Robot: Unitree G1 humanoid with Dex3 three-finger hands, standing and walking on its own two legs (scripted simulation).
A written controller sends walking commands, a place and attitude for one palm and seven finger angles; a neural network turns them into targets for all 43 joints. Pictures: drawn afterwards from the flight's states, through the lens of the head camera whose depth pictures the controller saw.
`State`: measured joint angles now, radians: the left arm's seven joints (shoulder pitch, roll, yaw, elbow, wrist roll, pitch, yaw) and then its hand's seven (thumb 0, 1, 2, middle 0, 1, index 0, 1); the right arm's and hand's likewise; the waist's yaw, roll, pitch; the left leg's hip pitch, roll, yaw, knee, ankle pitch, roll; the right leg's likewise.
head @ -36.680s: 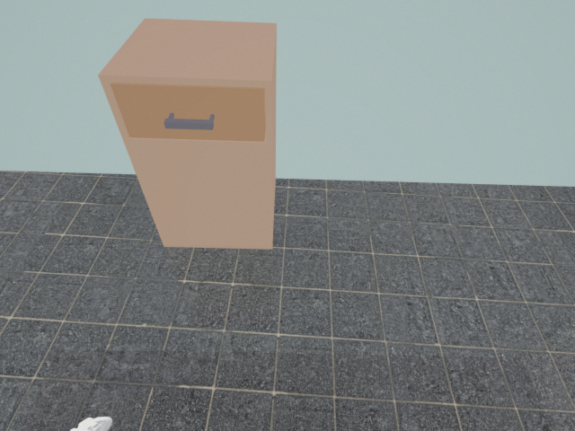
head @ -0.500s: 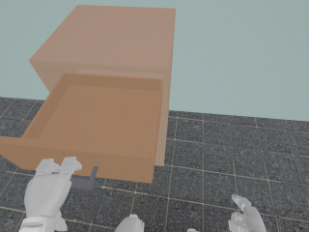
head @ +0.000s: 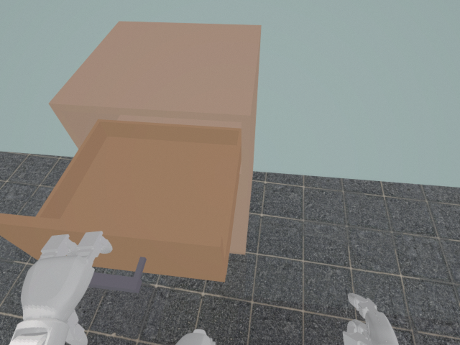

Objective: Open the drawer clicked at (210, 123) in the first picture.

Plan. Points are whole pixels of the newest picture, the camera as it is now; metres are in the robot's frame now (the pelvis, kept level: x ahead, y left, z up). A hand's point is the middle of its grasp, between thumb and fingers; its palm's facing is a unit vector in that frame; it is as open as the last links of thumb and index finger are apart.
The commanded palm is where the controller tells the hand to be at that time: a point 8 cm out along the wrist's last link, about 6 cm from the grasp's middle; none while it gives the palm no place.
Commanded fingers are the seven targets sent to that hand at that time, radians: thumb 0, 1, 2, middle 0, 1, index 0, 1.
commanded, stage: lift the hand off the handle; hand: left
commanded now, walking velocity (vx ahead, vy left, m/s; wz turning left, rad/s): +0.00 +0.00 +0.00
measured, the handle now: (107, 270) +0.25 +0.26 -0.04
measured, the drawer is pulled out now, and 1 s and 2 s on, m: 0.30 0.30 0.30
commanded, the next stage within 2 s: draw the hand back to the body in 1.22 s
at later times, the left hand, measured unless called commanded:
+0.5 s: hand (69, 280) +0.20 +0.27 +0.05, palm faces +0.01 -0.08 -1.00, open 13.7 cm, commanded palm +0.18 +0.26 +0.11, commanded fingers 0.00 -0.50 0.30 -0.30 -1.20 -0.30 -1.20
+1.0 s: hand (53, 279) +0.19 +0.27 +0.09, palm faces +0.01 -0.08 -1.00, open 13.8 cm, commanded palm +0.17 +0.27 +0.14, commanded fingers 0.00 -0.50 0.30 -0.30 -1.20 -0.30 -1.20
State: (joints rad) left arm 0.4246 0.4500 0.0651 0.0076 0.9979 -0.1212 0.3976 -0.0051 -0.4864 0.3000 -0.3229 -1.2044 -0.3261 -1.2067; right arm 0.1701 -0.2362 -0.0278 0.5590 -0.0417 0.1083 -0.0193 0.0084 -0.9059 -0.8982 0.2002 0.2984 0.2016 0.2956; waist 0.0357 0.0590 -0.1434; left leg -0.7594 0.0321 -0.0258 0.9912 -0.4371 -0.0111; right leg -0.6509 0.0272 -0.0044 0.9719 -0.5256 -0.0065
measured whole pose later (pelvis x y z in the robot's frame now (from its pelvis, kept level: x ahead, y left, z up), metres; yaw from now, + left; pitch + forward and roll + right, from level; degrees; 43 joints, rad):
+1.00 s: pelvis +0.01 +0.01 +0.03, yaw +0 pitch +7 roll -1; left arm 0.56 0.51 0.11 -0.25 0.90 -0.11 0.25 -0.01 -0.49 0.30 -0.32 -1.20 -0.32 -1.20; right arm 0.18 -0.24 -0.01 0.53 -0.02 0.10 0.00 0.01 -0.91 -0.90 0.20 0.30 0.20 0.30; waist 0.05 0.08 -0.11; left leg -0.56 0.03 -0.01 0.82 -0.38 0.00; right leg -0.45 0.02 0.01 0.79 -0.46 0.00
